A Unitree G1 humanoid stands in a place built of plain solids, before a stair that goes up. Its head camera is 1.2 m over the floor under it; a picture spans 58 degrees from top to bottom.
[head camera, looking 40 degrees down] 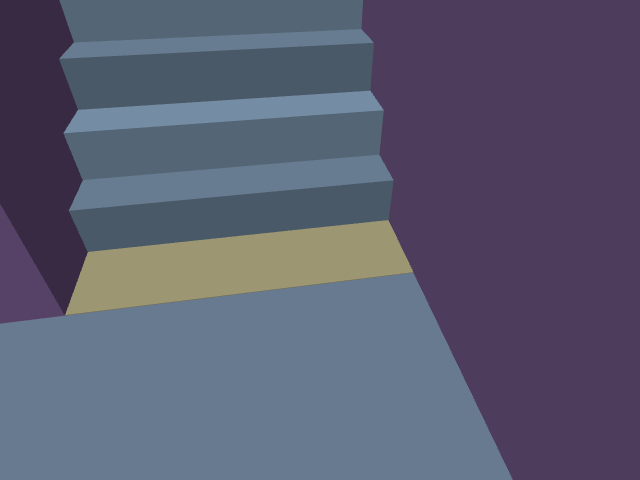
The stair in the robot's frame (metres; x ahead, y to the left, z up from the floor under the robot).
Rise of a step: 0.21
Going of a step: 0.23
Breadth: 1.30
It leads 10 degrees to the left of straight ahead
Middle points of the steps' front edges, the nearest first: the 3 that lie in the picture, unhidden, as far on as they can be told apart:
1.46 0.33 0.21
1.68 0.37 0.43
1.90 0.40 0.64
